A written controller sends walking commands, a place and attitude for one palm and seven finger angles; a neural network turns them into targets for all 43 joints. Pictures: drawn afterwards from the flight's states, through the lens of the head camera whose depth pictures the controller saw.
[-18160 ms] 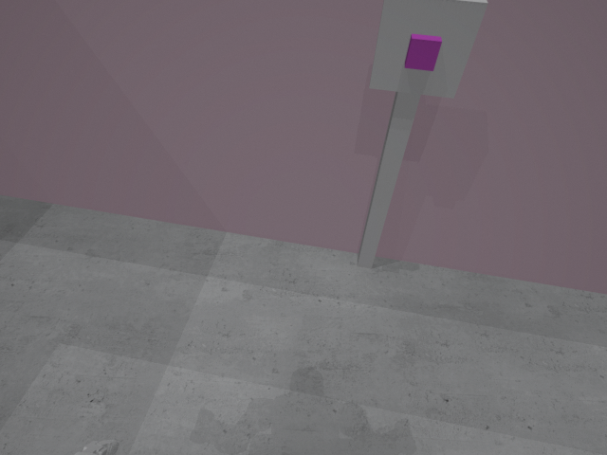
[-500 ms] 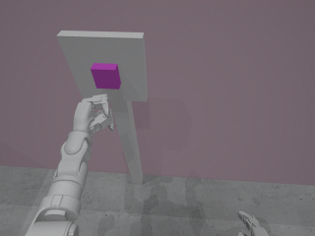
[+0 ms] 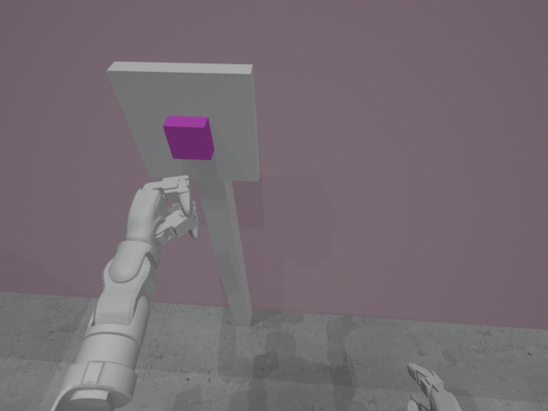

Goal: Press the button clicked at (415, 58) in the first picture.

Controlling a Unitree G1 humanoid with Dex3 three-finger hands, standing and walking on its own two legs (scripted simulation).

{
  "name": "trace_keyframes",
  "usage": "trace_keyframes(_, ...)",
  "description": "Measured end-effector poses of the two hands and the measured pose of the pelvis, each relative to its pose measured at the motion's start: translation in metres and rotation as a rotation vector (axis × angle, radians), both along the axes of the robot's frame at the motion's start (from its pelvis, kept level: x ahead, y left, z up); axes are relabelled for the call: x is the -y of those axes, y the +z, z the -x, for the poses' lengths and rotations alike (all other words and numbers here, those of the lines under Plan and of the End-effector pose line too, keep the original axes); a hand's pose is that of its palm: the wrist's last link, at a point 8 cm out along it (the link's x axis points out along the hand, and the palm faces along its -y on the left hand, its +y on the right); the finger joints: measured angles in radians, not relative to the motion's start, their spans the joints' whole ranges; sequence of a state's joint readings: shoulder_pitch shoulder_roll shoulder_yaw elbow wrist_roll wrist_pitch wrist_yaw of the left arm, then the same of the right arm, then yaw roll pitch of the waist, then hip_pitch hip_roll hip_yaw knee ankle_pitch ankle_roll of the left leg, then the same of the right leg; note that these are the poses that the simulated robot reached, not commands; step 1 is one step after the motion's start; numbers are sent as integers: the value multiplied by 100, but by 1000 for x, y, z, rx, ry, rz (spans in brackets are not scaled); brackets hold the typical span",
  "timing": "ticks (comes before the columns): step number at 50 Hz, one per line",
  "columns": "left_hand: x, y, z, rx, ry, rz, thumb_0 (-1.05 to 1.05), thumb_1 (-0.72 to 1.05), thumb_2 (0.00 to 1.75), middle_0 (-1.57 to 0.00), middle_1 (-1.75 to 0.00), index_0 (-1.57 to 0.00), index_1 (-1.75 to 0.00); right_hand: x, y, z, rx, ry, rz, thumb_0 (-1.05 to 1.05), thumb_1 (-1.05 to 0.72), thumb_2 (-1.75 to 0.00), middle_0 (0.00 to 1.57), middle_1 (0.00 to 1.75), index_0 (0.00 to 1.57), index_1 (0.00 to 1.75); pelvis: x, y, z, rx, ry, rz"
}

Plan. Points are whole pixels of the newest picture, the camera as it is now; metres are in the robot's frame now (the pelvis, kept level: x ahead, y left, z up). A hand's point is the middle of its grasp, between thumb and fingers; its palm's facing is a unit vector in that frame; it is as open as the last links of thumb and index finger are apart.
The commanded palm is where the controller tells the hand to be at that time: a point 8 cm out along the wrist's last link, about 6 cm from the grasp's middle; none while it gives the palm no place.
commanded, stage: draw the hand back to the body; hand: left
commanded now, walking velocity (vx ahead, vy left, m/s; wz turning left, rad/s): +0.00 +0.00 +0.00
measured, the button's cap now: (190, 137) +0.50 +0.16 +0.14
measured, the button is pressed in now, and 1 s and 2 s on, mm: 0 0 0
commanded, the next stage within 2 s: step back with the hand held close in 1.36 s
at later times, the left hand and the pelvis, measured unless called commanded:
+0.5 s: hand (122, 260) +0.26 +0.19 +0.15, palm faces +0.14 -0.97 -0.18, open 3.1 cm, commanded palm +0.22 +0.24 +0.15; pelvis +0.00 +0.00 +0.01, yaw +1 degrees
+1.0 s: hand (41, 299) +0.20 +0.24 +0.17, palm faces +0.39 -0.85 -0.36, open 3.1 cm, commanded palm +0.14 +0.28 +0.19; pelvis +0.01 +0.01 +0.02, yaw +0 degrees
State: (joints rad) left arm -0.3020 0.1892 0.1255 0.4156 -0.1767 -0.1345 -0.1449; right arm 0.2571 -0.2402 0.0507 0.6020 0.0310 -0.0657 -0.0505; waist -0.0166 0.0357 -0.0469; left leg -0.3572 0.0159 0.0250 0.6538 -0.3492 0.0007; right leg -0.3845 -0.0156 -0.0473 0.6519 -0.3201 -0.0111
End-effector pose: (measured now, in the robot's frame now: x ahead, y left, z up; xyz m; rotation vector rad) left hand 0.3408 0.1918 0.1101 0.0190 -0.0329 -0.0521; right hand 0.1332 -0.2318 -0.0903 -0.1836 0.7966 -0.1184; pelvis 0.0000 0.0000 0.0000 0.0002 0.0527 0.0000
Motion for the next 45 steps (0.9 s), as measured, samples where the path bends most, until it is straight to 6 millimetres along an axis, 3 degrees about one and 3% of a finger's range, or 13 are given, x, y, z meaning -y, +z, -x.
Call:
trace_keyframes(8, -20, 13, 30, 24, 21, -4, 2, 90, 90, -130, -150, -129, -150, 2, 8, -4, 42, -9, -2, 2, -91, -89, 20, 30, 20, 30, -1, 4, -4, 29, -9, -1)
trace_keyframes(20, -47, 30, 85, 22, 42, -10, 2, 90, 90, -130, -150, -130, -150, -14, 36, -50, 216, 71, 7, 2, -91, -89, 20, 30, 20, 30, -2, 7, -2, 77, 16, 6)
trace_keyframes(24, -50, 42, 103, 65, 160, -146, 2, 90, 90, -130, -150, -130, -150, -22, 45, -59, 239, 103, 20, 1, -91, -89, 20, 30, 20, 30, -3, 12, -1, 101, 14, 6)
trace_keyframes(34, -64, 53, 139, 94, 329, -262, 2, 90, 90, -130, -150, -130, -150, -37, 37, -53, 145, 131, 12, 1, -91, -89, 20, 30, 20, 30, -7, 20, -4, 137, 10, 5)
trace_keyframes(45, -81, 73, 168, 131, 402, -350, 2, 90, 90, -130, -150, -130, -150, -34, 29, -45, 103, 105, 3, 2, -91, -89, 20, 30, 20, 30, -11, 21, -10, 149, 3, 7)
